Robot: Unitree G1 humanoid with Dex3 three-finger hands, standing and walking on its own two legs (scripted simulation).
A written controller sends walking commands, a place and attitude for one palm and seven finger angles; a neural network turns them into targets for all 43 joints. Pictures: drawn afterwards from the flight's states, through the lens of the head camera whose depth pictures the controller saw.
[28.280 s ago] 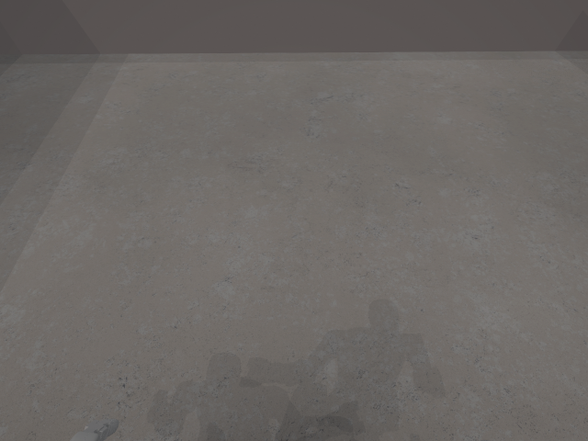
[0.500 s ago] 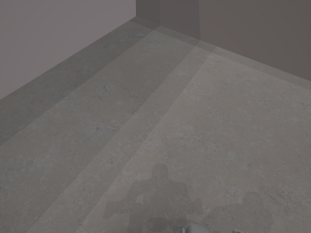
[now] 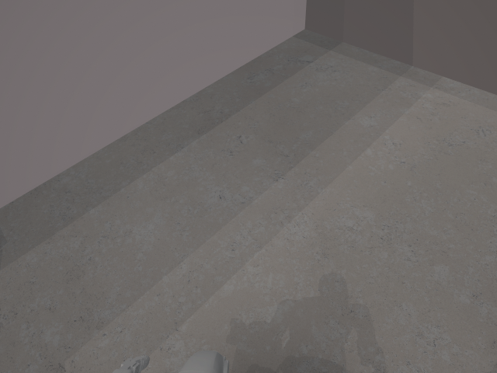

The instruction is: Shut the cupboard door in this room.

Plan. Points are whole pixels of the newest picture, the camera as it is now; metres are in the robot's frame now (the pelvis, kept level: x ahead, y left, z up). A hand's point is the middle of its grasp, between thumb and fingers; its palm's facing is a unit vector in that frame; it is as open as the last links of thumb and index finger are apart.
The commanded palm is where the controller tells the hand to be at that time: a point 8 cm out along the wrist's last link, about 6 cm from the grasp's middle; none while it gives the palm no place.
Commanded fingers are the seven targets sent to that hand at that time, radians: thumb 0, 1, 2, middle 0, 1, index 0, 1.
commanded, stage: walk to a spot facing it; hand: left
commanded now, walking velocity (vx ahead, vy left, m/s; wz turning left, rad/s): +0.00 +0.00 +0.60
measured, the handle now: out of the picture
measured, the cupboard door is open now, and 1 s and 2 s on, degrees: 69 69 69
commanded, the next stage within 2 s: none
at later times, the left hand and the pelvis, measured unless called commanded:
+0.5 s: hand out of the picture -0.02 +0.29 -0.18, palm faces +0.33 -0.91 -0.24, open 7.4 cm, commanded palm none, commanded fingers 0.00 0.90 0.90 -0.20 -0.30 -0.20 -0.30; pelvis -0.01 +0.06 +0.00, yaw +17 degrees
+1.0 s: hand out of the picture +0.09 +0.24 -0.14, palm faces +0.56 -0.79 -0.26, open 7.4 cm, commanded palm none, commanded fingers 0.00 0.90 0.90 -0.20 -0.30 -0.20 -0.30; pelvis +0.14 +0.04 +0.00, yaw +35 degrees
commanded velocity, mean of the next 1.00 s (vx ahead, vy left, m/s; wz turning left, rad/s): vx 0.22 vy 0.00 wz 0.59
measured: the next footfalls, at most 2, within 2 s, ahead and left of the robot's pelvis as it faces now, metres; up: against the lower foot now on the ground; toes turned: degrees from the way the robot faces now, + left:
left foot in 0.28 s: -0.01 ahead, +0.16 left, +0.00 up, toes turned +17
right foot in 0.80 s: +0.21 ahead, -0.03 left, +0.00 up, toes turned +22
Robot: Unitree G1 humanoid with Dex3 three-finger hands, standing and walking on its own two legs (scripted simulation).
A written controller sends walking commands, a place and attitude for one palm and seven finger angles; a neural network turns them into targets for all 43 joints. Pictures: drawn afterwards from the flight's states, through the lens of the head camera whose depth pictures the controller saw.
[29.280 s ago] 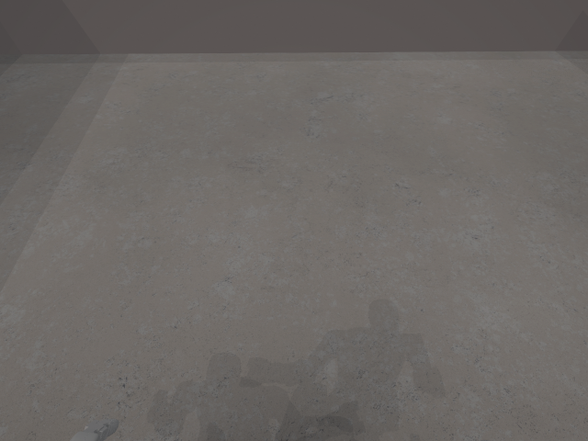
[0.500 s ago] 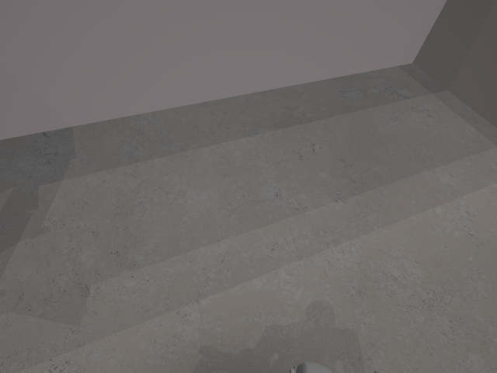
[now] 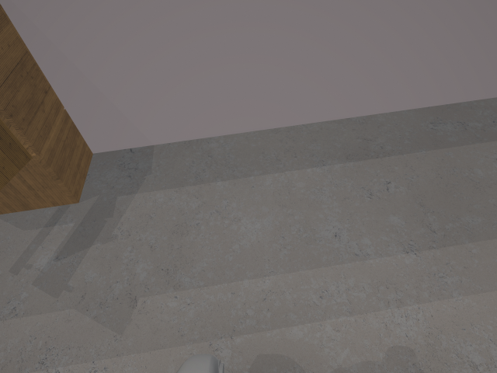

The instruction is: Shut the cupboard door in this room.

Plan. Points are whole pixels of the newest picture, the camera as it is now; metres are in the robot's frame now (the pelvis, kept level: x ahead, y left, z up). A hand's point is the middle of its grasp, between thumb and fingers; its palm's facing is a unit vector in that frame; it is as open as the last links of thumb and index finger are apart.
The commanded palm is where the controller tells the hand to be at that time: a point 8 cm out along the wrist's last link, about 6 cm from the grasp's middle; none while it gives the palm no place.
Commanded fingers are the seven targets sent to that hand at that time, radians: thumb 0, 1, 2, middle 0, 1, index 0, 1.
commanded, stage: walk to a spot facing it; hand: left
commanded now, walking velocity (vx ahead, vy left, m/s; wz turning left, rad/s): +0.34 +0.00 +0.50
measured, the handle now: out of the picture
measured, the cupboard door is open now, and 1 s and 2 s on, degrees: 69 69 69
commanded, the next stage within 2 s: turn to face it in 1.36 s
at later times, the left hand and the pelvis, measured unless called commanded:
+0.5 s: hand out of the picture +0.15 +0.26 -0.19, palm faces +0.27 -0.94 -0.19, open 7.4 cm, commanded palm none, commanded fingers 0.00 0.90 0.90 -0.20 -0.30 -0.20 -0.30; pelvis +0.20 +0.08 -0.01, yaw +12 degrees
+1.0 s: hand (160, 220) +0.50 +0.26 -0.17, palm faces +0.24 -0.95 -0.20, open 7.3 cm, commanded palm none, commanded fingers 0.00 0.90 0.90 -0.20 -0.30 -0.20 -0.30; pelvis +0.44 +0.07 -0.02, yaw +15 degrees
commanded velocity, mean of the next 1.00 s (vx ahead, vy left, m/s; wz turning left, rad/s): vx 0.37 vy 0.00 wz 0.20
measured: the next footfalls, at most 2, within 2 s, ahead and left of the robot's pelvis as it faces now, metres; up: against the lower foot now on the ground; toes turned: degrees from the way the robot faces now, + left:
left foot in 0.32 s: +0.24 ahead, +0.16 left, +0.00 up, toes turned +18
right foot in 0.86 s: +0.56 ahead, +0.00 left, +0.00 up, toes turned +5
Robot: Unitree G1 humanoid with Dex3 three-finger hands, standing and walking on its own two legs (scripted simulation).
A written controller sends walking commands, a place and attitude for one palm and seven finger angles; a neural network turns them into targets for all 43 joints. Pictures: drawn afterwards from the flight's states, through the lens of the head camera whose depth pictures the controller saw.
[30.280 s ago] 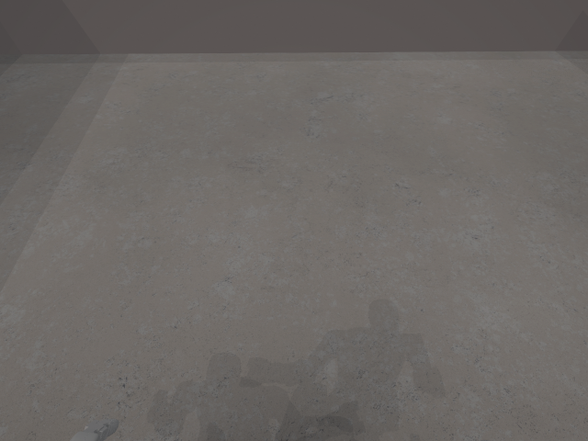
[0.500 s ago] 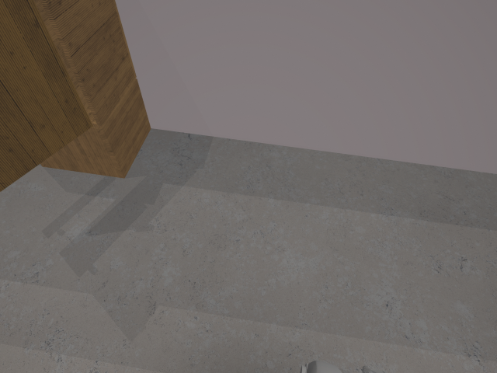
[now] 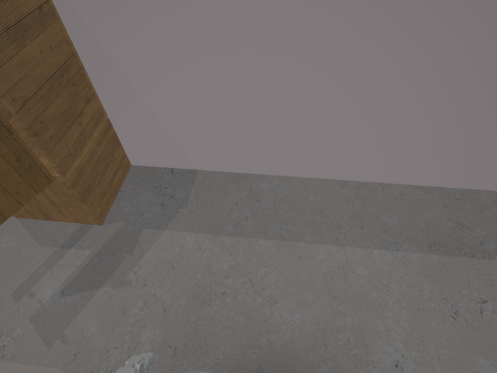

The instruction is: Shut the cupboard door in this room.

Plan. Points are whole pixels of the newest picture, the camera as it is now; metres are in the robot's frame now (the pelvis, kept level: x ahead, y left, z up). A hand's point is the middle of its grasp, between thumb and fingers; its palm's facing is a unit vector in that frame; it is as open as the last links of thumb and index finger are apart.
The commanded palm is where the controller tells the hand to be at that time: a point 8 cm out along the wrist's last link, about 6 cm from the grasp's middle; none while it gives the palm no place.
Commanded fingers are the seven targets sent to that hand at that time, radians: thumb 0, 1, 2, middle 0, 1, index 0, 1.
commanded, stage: walk to a spot facing it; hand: left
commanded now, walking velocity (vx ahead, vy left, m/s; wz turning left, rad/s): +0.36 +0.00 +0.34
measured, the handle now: out of the picture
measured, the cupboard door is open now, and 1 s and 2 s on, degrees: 69 69 69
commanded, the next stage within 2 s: turn to face it in 0.36 s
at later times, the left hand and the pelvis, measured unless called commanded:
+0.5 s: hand out of the picture +0.10 +0.22 -0.18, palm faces +0.27 -0.95 -0.12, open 7.4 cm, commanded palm none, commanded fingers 0.00 0.90 0.90 -0.20 -0.30 -0.20 -0.30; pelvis +0.19 +0.07 +0.00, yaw +10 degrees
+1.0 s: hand (133, 255) +0.37 +0.27 -0.13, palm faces +0.37 -0.88 -0.28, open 7.4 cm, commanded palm none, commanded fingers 0.00 0.90 0.90 -0.20 -0.30 -0.20 -0.30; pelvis +0.30 +0.04 +0.00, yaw +26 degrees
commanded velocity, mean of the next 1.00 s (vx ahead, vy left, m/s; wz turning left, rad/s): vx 0.13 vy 0.00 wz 0.49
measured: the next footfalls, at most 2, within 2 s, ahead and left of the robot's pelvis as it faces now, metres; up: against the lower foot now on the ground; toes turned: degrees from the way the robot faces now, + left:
left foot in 0.40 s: +0.27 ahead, +0.16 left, +0.00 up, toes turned +18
right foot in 0.94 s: +0.40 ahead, -0.03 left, +0.00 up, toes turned +18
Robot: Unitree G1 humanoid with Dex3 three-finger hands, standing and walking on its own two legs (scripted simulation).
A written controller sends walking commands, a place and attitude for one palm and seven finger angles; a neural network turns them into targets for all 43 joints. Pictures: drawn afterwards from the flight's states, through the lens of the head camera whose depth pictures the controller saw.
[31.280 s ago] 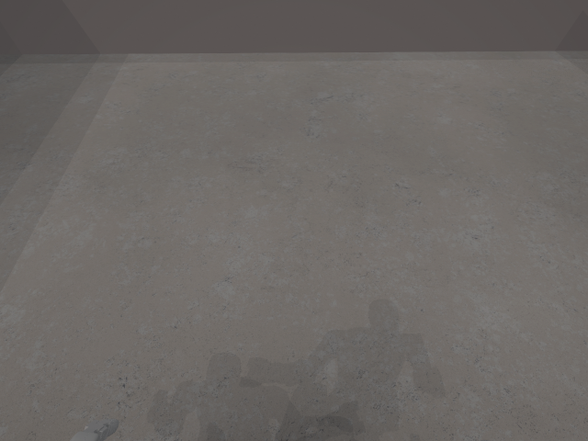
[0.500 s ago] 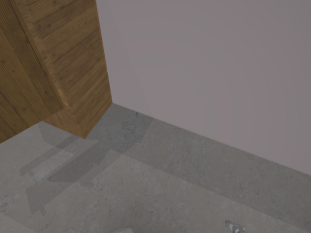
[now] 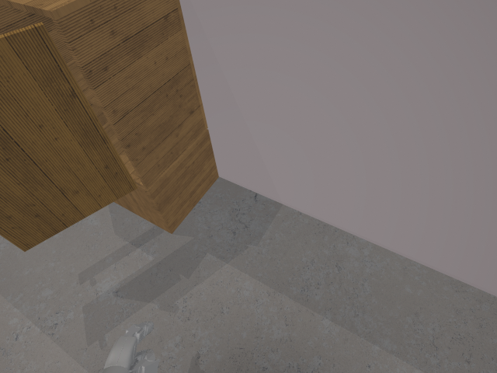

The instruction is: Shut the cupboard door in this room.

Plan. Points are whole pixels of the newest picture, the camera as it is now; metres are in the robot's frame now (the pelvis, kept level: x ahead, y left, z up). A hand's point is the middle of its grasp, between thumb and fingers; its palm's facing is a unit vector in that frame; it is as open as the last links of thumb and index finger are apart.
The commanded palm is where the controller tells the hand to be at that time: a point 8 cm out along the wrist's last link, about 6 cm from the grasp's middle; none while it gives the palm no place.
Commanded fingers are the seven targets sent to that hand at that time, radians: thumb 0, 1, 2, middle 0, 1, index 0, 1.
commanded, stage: turn to face it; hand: left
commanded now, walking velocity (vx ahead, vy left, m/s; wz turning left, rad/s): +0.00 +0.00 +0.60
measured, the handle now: out of the picture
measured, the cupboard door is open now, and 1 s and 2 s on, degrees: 69 69 69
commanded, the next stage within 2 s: take the last steps up to it in 0.92 s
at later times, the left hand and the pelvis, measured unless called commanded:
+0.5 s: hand out of the picture -0.08 +0.24 -0.18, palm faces +0.37 -0.89 -0.27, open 7.4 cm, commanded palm none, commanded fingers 0.00 0.90 0.90 -0.20 -0.30 -0.20 -0.30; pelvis -0.02 +0.03 -0.01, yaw +18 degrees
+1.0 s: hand out of the picture +0.00 +0.20 -0.14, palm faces +0.46 -0.84 -0.29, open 7.4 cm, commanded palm none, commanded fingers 0.00 0.90 0.90 -0.20 -0.30 -0.20 -0.30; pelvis -0.01 -0.02 +0.01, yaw +29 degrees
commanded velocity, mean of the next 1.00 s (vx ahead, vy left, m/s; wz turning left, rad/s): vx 0.00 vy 0.00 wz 0.42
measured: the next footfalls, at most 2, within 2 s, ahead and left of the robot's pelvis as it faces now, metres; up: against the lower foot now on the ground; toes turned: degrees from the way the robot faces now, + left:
left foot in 0.44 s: -0.01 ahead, +0.14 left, +0.00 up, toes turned +23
right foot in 0.92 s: +0.07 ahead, -0.08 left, +0.00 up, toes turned +22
